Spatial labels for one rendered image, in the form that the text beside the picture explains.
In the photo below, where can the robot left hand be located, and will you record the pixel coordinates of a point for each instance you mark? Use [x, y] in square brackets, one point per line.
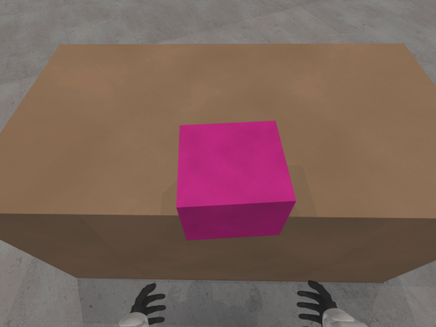
[143, 300]

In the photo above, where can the carton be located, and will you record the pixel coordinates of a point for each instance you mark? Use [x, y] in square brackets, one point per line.
[233, 180]

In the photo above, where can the robot right hand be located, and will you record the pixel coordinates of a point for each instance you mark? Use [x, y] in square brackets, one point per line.
[323, 298]

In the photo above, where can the pedestal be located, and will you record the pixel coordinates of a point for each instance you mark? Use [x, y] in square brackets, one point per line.
[89, 160]

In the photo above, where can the robot left forearm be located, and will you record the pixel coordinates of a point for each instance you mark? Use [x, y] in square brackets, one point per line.
[134, 319]

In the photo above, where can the robot right forearm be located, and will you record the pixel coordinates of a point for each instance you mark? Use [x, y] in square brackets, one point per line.
[338, 318]

